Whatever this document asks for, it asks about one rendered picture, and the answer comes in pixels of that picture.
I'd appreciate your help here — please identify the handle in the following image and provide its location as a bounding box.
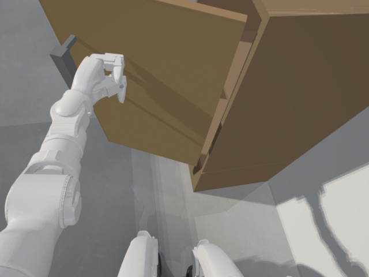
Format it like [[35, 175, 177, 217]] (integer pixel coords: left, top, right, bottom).
[[49, 35, 77, 89]]

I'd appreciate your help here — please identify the left robot thigh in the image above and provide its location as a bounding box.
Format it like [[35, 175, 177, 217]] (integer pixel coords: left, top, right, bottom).
[[118, 235, 159, 277]]

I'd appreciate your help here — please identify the robot left hand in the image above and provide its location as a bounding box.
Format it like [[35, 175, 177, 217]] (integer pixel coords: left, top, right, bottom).
[[71, 53, 127, 105]]

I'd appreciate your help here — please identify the robot thigh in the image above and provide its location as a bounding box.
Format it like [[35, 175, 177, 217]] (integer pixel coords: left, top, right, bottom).
[[191, 244, 244, 277], [118, 235, 159, 277]]

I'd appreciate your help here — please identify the left robot upper arm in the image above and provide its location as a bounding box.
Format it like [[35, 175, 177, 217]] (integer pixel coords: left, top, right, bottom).
[[0, 174, 81, 277]]

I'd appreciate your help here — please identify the left robot forearm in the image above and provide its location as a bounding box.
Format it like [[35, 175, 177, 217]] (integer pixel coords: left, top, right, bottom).
[[5, 89, 93, 224]]

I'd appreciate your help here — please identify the cupboard door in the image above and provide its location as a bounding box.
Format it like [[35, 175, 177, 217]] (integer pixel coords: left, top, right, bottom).
[[39, 0, 248, 166]]

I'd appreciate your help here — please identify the right robot thigh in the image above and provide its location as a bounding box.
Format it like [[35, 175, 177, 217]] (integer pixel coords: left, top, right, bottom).
[[191, 244, 244, 277]]

